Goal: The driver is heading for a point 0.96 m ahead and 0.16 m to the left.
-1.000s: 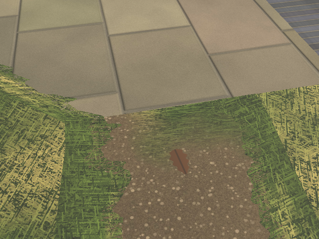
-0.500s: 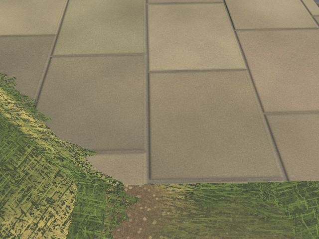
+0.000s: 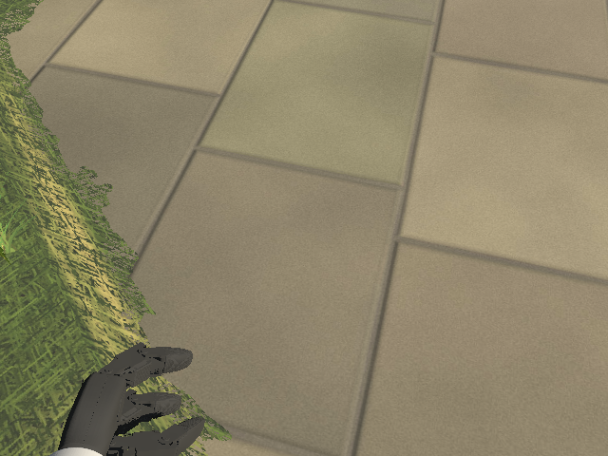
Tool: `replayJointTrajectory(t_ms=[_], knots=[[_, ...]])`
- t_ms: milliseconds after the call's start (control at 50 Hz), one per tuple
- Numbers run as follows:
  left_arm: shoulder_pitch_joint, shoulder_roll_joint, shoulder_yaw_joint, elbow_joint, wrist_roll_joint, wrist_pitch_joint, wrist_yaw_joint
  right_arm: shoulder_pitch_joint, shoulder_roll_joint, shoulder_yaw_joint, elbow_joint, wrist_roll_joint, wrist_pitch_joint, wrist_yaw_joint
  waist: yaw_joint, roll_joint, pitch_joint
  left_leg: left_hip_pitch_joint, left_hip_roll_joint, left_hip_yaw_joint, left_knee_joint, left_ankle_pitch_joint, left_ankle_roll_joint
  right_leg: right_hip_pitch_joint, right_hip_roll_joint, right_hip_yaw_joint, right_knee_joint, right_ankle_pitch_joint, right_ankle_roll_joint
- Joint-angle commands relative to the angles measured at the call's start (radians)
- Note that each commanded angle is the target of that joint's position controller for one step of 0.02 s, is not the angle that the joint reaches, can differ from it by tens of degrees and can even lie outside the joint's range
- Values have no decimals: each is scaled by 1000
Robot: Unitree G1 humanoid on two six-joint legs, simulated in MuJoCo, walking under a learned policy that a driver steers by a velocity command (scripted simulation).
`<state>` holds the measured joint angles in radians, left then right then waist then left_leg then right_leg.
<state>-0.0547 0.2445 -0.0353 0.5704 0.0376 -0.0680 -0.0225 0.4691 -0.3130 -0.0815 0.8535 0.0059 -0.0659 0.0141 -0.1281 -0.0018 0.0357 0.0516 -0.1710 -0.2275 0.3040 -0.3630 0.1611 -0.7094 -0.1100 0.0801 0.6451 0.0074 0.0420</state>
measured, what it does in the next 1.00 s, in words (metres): walks ahead, turning left: right foot, then left foot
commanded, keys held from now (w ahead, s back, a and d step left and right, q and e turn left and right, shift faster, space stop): w+q+shift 0.34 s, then w+shift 0.38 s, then w+e+shift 0.10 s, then shift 0.18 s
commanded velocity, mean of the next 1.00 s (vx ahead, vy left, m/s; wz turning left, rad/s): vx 0.94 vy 0.00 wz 0.49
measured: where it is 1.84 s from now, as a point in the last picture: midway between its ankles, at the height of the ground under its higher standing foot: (141, 235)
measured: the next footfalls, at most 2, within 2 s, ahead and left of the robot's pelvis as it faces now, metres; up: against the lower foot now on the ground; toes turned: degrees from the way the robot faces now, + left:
right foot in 0.08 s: +0.30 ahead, -0.18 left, +0.00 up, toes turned +8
left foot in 0.54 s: +0.62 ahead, +0.14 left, +0.00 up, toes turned +29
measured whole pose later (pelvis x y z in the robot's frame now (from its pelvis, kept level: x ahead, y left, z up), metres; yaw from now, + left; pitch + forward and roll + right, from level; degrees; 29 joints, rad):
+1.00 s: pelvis +0.89 +0.20 -0.03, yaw +27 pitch +1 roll +1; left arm 0.08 0.27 0.00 0.74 0.05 -0.09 -0.03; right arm 0.42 -0.28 -0.03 0.93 0.01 -0.09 -0.02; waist -0.05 -0.02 0.08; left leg 0.06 -0.11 0.00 0.86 -0.48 0.05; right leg -0.57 0.03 -0.10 0.57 -0.01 -0.11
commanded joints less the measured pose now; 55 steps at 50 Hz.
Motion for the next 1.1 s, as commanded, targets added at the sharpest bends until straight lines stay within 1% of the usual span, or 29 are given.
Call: replayJointTrajectory(t_ms=[20, 40, 60, 80, 100, 120, 140, 180, 260, 420, 460, 500, 520, 540, 560, 580, 620, 680, 760, 820, 880, 900, 940, 960, 980, 1000, 1020, 1060, 1100], knots=[[24, 130, 41, -49, -10, -13, 15, -44, -190, -51, -70, -1, -15, -8, 73, 64, -52, -182, 168, -158, 55, 806, 31, 403, 117, -74, -130, 32, -21], [134, 181, 64, -21, -14, -18, 27, -64, -220, -57, -77, -9, -16, -7, 132, 64, -132, -152, 169, -161, 200, 907, 6, 527, 137, -64, -121, -48, -32], [325, 222, 86, 23, -18, -23, 41, -127, -251, -63, -91, -13, -20, -4, 258, 60, -223, -212, 148, -147, 419, 889, -14, 729, 115, -62, -119, -108, -41], [554, 286, 115, 69, -1, -24, 63, -176, -180, -44, -118, -19, -32, -1, 359, 12, -340, -365, 109, -100, 715, 683, -25, 980, -16, 48, -75, -333, -62], [610, 348, 129, 85, 47, -25, 68, -140, 1, 4, -167, 4, -34, -5, 299, -273, -409, -662, 7, 4, 1026, -161, -36, 1174, -305, 465, -200, -644, -102], [484, 357, 142, 71, 35, -19, 51, -62, -42, 18, -206, 21, -24, -8, 194, -418, -450, -798, 52, 63, 1145, -109, -30, 1129, -380, 863, -381, -797, -170], [361, 229, 122, 45, 25, -12, 45, -141, -102, 11, -171, -8, -3, -12, 195, -215, -275, -834, 133, 100, 1143, 14, -35, 968, -313, 694, -397, -876, -169], [341, 148, 102, 83, 22, -9, 40, -229, -103, 8, -174, -35, 20, 16, 182, -41, -113, -799, 198, 135, 1066, 84, -56, 755, -226, 370, -386, -532, -143], [440, 94, 88, 200, -14, -45, 18, -335, -17, 38, -261, -44, 62, 56, 140, -92, -14, -856, 270, 155, 1022, 126, -62, 651, -177, 54, -436, -160, -101], [504, 175, 93, 264, -4, -66, 23, -568, -9, 76, -341, -45, 51, 90, 135, -34, 117, -642, 166, 367, 487, 360, -1, 615, -100, -321, -556, 504, -65], [543, 236, 102, 276, -5, -50, 36, -510, -36, 69, -305, -50, 43, 75, 94, -96, 50, -519, 83, 402, 438, 290, 28, 727, -129, -328, -433, 952, -71], [501, 297, 112, 266, -4, -20, 50, -238, -102, 38, -214, -55, 35, 51, -52, -142, -100, -235, 37, 353, 390, 174, 71, 738, -169, -314, -64, 1115, -99], [457, 295, 111, 250, -9, -8, 50, -43, -140, 13, -147, -58, 32, 34, -147, -124, -172, 5, 52, 300, 262, 198, 97, 625, -144, -325, 227, 977, -112], [496, 202, 97, 232, 7, -7, 36, -31, -213, -15, -119, -60, 38, 10, -62, 30, -220, 230, 220, 90, 309, 71, 101, 360, -35, -296, 604, 9, -105], [589, 127, 77, 153, -33, -14, 23, -97, -298, -31, -166, -62, 45, 2, 61, 232, -378, 455, 501, -483, 177, 59, 241, 13, 91, -176, 949, -527, -72], [412, 200, 88, 115, -30, -31, 26, -50, -254, -36, -163, -41, 47, -5, -23, 47, -361, 396, 466, -515, 40, 31, 224, -82, 73, -37, 952, -391, -85], [378, 156, 72, 126, -30, -38, 24, -110, -170, -19, -111, -36, 22, -17, 74, -52, -65, 64, 413, -291, -32, 161, 173, -73, -3, -46, 783, -320, -84], [426, 106, 62, 150, 9, 13, 3, -147, -74, 16, -89, -25, -17, -22, 177, -31, 2, -222, 325, -123, -110, 233, 143, 87, -55, -31, 609, -354, -52], [196, 72, 46, 71, -2, 18, -20, -114, -88, 13, -59, -12, -51, -1, 142, 14, 111, -293, 237, 89, -225, 383, 96, 27, -65, -102, 287, -114, -52], [115, 55, 38, 59, -33, 8, -40, -69, -104, 14, -40, -1, -80, 7, 106, 12, 99, -286, 256, 209, -326, 581, 26, 211, -2, -154, 51, 179, -113], [103, 70, 41, 72, -7, -5, -35, 3, -117, 22, 14, -3, -77, -11, 102, 14, 78, -55, 269, 254, -201, 1109, -31, 239, 107, -228, -74, 214, -151], [143, 88, 46, 86, 6, -11, -30, 10, -139, 20, 21, -8, -69, -24, 122, 45, 27, 3, 283, 250, -104, 1271, -54, 297, 156, -237, -93, 160, -158], [444, 150, 72, 188, 10, -18, -12, -46, -181, 11, 22, -29, -43, -45, 270, 94, -131, -10, 285, 254, 280, 1338, -93, 603, 197, -190, -115, 137, -174], [590, 183, 83, 239, 23, -22, 2, -92, -177, 14, 13, -18, -38, -49, 351, 85, -174, -95, 231, 286, 551, 1138, -104, 754, 121, -135, -187, 263, -195], [626, 303, 109, 259, 38, -19, 12, 17, -30, 42, -10, -6, -38, -42, 260, -224, -302, -396, 59, 310, 1063, -5, -136, 1069, -201, 121, 20, 1006, -306], [664, 298, 119, 249, 8, -23, -4, 140, -39, 44, 6, 65, -38, -56, 250, -227, -616, -620, -36, 46, 1387, -266, -147, 1347, -389, 503, 26, 1249, -470], [572, 264, 127, 216, -26, -12, 4, 26, -86, 45, -5, 42, -37, -62, 258, -59, -590, -630, 39, 7, 1336, -122, -138, 1214, -322, 413, -66, 1056, -430], [398, 120, 83, 217, -30, -8, 15, -112, -64, 60, -38, -13, -30, -42, 175, 36, -222, -671, 144, 97, 1116, -69, -136, 834, -210, 244, -208, 709, -346], [392, 75, 60, 241, -32, -13, 24, -94, -32, 63, -29, -45, 20, -22, 122, 49, -114, -520, 171, 127, 972, -50, -149, 557, -163, 135, -311, 694, -319]])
